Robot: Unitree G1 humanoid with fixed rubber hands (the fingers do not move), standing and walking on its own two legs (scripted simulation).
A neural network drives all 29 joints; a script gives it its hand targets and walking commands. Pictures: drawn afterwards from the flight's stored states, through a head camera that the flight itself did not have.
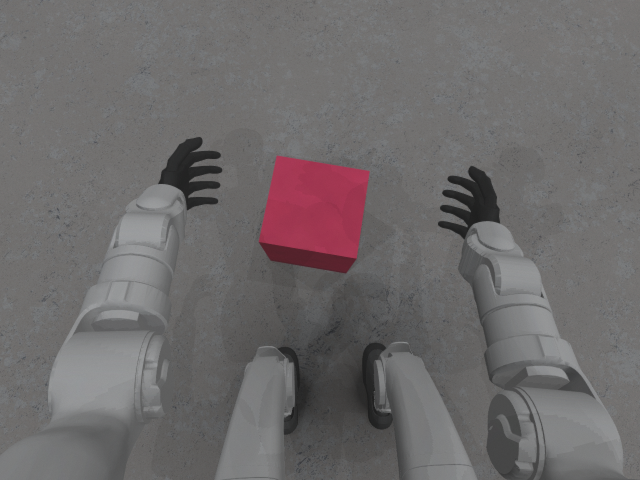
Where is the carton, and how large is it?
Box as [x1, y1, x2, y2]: [259, 156, 369, 272]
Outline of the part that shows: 277,156 259,238 260,244 271,260 346,272 356,258 369,171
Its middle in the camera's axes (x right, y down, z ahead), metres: -0.01 -0.04 +0.95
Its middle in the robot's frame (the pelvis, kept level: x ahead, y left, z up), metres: +0.54 +0.01 -0.54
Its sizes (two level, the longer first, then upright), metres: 0.210 0.200 0.250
